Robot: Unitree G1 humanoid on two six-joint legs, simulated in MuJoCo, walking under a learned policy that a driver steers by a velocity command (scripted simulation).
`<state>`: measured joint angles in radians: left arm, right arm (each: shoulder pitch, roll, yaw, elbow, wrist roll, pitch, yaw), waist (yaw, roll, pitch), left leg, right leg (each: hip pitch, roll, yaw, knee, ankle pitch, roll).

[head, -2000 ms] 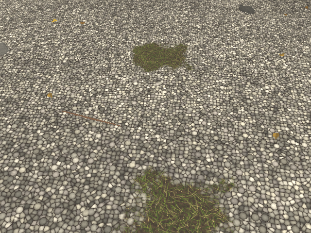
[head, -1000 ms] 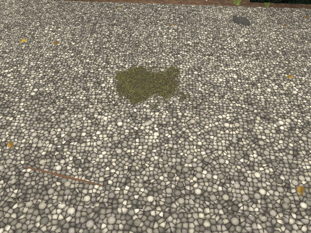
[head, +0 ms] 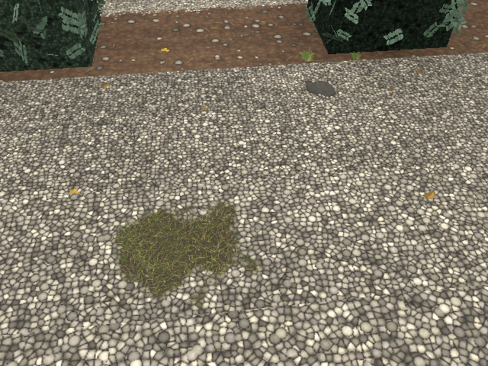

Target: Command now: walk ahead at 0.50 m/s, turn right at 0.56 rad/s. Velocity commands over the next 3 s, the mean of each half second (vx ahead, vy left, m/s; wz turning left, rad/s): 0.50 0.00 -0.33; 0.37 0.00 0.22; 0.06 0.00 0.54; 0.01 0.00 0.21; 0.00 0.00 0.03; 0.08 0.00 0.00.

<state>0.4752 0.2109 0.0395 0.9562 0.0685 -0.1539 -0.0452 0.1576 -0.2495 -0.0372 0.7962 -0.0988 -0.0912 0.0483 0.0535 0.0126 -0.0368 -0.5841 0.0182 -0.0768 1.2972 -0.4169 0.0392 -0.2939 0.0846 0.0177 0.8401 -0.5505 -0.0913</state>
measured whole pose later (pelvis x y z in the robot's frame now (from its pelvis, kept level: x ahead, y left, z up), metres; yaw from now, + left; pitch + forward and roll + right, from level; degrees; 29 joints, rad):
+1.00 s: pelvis +0.56 -0.07 -0.12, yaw -1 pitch +0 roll -2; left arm 0.36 0.19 0.05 0.95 0.09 -0.10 0.00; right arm 0.13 -0.20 -0.04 0.84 -0.06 -0.11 0.09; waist 0.05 0.04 0.04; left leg -0.65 0.09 0.00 0.97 -0.05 -0.01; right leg -0.08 0.04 -0.21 0.32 -0.24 -0.06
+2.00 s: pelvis +0.63 -0.11 -0.14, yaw +22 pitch +1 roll +0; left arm 0.13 0.23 0.00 0.72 -0.01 -0.07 -0.14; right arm 0.29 -0.25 -0.05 0.81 -0.01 -0.01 0.04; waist -0.05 0.02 0.04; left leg -0.21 0.06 -0.03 0.59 -0.40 -0.06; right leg -0.30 0.02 -0.07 0.62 -0.34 -0.05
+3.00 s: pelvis +0.63 -0.09 -0.11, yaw +22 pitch -2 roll +1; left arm 0.32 0.26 0.03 0.82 0.04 -0.11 0.02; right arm 0.25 -0.27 -0.04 0.83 -0.08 -0.05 -0.01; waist 0.03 0.00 0.08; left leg -0.26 0.03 0.02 0.74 -0.52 0.06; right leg -0.11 0.00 -0.03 0.36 -0.23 -0.08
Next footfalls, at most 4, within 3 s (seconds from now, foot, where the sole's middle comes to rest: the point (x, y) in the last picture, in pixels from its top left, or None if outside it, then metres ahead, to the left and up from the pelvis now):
0.20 left None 0.27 0.12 -0.90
0.60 right None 0.56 -0.16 -0.90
1.12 left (248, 339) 0.69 0.05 -0.90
1.60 right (323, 341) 0.70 -0.18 -0.90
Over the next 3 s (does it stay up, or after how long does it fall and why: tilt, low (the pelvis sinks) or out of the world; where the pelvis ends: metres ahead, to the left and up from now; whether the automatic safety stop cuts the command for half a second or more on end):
stays up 0.63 -0.09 -0.11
